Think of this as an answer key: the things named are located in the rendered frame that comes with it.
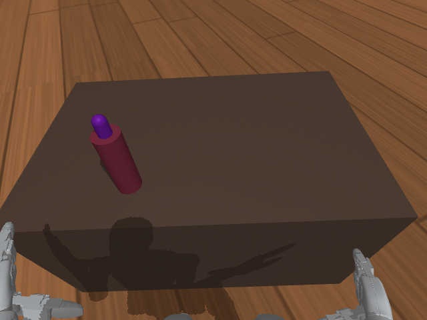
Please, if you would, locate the right robot hand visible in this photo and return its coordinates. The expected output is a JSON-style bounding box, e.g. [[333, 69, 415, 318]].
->
[[318, 248, 393, 320]]

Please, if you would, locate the bottle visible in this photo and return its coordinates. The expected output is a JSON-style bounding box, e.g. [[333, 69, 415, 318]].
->
[[90, 114, 142, 195]]

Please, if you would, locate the left robot hand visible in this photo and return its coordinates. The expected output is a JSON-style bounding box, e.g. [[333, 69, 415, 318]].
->
[[0, 222, 83, 320]]

